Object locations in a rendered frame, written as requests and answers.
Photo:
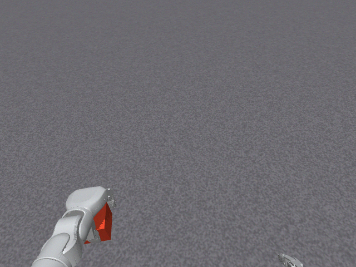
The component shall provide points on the right robot hand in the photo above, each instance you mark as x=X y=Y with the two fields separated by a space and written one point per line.
x=289 y=261

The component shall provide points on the left robot arm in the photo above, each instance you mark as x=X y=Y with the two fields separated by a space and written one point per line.
x=64 y=247

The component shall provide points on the cube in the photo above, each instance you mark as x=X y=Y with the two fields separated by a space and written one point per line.
x=103 y=222

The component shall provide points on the left robot hand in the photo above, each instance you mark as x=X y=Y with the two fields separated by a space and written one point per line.
x=93 y=199

